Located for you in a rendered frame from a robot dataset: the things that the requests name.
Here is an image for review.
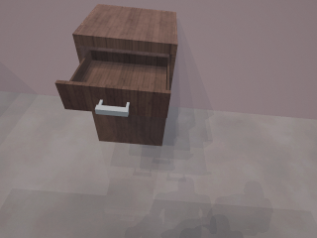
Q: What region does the cabinet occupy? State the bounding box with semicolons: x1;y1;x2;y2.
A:
72;4;178;146

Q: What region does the handle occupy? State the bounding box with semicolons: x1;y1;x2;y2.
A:
95;99;130;117

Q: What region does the drawer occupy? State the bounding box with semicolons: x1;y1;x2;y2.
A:
54;49;171;118

